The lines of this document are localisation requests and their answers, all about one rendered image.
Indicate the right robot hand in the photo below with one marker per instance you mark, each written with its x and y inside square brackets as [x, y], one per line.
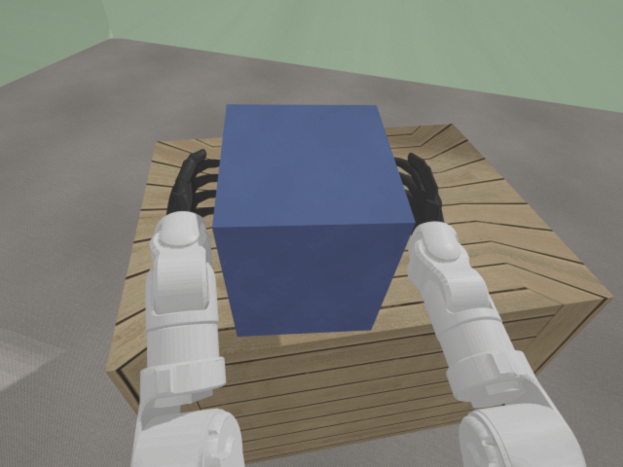
[423, 195]

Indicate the carton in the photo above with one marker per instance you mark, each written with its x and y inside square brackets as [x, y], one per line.
[311, 217]

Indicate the right robot upper arm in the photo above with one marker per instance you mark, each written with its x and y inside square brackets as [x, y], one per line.
[527, 434]

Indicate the pedestal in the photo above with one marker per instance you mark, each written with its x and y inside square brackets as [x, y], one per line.
[298, 393]

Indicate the left robot hand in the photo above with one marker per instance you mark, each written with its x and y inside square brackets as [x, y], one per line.
[183, 196]

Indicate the robot left forearm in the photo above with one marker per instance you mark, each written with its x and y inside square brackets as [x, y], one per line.
[183, 363]

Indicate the left robot upper arm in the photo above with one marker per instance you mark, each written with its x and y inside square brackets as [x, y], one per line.
[207, 438]

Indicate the robot right forearm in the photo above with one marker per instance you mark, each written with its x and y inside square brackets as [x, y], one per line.
[484, 367]

